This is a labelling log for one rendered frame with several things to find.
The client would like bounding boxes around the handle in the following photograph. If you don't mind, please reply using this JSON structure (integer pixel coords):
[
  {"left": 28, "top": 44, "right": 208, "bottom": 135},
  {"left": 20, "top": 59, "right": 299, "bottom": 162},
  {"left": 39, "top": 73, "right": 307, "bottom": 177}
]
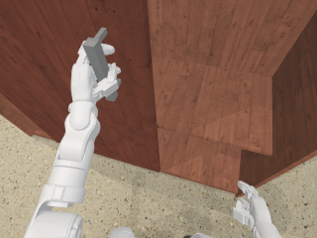
[{"left": 82, "top": 27, "right": 122, "bottom": 102}]

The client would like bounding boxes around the wardrobe door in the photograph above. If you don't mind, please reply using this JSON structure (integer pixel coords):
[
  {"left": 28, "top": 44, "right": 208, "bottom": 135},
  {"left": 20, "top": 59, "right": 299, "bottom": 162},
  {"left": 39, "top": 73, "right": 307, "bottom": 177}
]
[
  {"left": 0, "top": 0, "right": 160, "bottom": 173},
  {"left": 0, "top": 93, "right": 45, "bottom": 132}
]

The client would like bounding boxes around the robot left hand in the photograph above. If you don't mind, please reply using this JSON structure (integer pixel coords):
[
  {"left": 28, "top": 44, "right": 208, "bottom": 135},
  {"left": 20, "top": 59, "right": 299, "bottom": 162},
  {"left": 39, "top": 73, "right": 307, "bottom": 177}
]
[{"left": 70, "top": 41, "right": 121, "bottom": 105}]

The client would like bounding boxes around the left robot forearm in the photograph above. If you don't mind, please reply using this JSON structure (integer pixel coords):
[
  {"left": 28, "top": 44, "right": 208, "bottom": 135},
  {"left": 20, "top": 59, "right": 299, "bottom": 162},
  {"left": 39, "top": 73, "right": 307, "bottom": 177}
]
[{"left": 24, "top": 100, "right": 101, "bottom": 238}]

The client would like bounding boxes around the robot left upper arm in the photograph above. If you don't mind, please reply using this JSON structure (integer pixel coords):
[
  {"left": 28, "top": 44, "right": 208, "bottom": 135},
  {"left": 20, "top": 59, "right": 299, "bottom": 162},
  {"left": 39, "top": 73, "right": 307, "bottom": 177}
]
[{"left": 27, "top": 210, "right": 83, "bottom": 238}]

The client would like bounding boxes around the robot left thigh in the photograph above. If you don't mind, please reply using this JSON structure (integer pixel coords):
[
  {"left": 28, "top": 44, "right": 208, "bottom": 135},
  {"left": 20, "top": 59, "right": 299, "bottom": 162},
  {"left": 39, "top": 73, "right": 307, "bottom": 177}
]
[{"left": 108, "top": 227, "right": 136, "bottom": 238}]

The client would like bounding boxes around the robot right hand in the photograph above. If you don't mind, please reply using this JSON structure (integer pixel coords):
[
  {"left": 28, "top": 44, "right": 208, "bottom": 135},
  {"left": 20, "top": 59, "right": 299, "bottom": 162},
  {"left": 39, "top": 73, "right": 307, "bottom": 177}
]
[{"left": 233, "top": 180, "right": 272, "bottom": 230}]

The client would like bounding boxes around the right robot forearm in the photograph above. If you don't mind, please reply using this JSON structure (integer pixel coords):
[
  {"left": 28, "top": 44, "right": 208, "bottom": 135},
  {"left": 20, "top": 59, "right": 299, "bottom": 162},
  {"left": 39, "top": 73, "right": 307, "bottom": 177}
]
[{"left": 253, "top": 220, "right": 282, "bottom": 238}]

